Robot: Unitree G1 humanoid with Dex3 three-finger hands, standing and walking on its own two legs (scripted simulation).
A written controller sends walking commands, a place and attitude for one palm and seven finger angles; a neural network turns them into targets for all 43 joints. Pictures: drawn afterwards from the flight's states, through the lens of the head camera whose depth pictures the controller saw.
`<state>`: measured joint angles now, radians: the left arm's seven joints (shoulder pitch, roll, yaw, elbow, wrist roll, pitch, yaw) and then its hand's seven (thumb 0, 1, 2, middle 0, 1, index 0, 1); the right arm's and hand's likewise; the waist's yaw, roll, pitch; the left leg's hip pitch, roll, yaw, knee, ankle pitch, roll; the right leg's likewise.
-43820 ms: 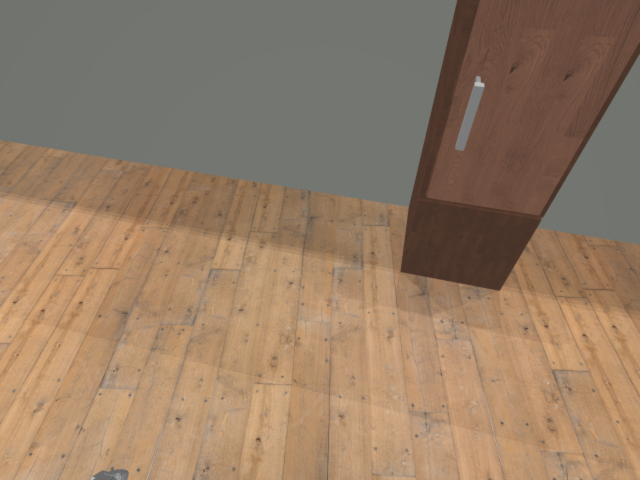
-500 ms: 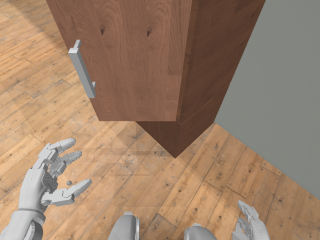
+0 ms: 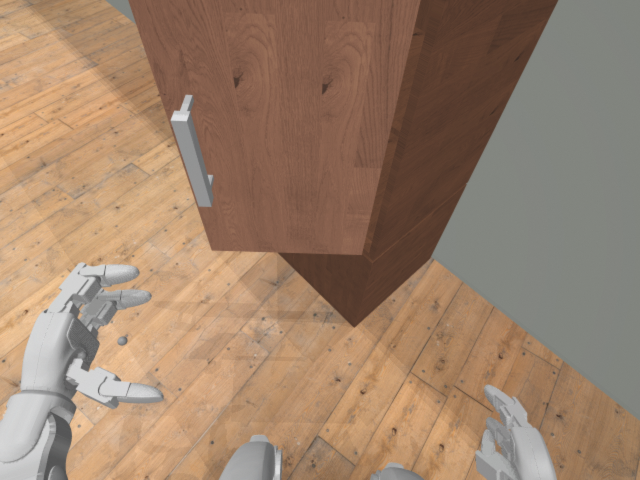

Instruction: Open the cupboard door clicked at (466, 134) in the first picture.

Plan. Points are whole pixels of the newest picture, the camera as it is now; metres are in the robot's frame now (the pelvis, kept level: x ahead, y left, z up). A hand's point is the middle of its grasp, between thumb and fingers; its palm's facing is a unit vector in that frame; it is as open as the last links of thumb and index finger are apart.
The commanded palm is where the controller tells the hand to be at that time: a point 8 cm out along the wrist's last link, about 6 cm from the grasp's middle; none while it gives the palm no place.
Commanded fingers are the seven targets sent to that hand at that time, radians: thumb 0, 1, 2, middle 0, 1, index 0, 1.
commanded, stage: raise the hand with hooked fingers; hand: left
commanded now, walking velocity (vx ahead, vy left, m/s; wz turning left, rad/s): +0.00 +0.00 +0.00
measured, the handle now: (197, 154) +0.57 +0.24 +0.04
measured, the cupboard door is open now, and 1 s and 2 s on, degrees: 46 46 46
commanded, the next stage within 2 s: move the hooked fingers beside the handle in 0.82 s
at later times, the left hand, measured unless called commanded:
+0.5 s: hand (112, 297) +0.30 +0.26 +0.07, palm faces +0.04 -1.00 -0.05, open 14.0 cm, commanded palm +0.27 +0.31 +0.06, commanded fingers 0.00 -0.50 0.30 -0.30 -1.20 -0.30 -1.20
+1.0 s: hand (119, 300) +0.30 +0.25 +0.06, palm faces +0.06 -1.00 -0.04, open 14.0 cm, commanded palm +0.28 +0.31 +0.06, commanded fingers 0.00 -0.50 0.30 -0.30 -1.20 -0.30 -1.20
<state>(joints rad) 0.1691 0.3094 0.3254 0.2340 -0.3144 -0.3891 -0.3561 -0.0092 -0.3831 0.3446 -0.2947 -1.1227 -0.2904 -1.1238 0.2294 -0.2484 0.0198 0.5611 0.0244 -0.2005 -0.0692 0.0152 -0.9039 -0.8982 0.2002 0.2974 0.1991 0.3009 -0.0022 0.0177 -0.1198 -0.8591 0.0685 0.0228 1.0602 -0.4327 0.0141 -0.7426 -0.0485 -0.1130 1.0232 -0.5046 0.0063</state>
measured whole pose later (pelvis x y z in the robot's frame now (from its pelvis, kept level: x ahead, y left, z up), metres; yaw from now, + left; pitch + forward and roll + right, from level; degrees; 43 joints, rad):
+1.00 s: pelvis +0.00 -0.01 +0.01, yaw +0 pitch +13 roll -2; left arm -0.04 0.37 0.43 0.49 -0.34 -0.38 -0.48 -0.02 -0.50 0.30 -0.30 -1.20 -0.30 -1.20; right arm 0.26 -0.27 0.03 0.58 0.03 -0.16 -0.08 0.01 -0.90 -0.90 0.20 0.30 0.20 0.30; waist -0.01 0.02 -0.11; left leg -0.82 0.08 0.03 1.01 -0.41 0.00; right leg -0.72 -0.03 -0.10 0.99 -0.49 -0.01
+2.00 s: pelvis +0.00 +0.00 -0.01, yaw -3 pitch +20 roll -4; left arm -0.64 0.62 0.55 1.07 -0.20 -0.42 -0.51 -0.02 -0.50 0.30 -0.30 -1.20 -0.30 -1.20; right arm 0.33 -0.29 0.03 0.62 0.01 -0.01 -0.06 0.01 -0.90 -0.90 0.20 0.30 0.20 0.30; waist -0.10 0.01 -0.11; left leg -1.03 0.10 0.03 1.12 -0.45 0.02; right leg -0.92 -0.02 -0.09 1.07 -0.50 0.01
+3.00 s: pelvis +0.00 +0.01 -0.03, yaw -4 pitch +26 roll -6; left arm -0.88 0.79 0.58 1.19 -0.10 -0.34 -0.48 -0.02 -0.50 0.30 -0.30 -1.20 -0.30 -1.20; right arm 0.35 -0.28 0.07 0.62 0.00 0.06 -0.04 0.01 -0.90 -0.90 0.20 0.30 0.20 0.30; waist -0.17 0.01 -0.10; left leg -1.18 0.11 0.01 1.19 -0.47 0.03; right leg -1.04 0.00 -0.10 1.09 -0.49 0.02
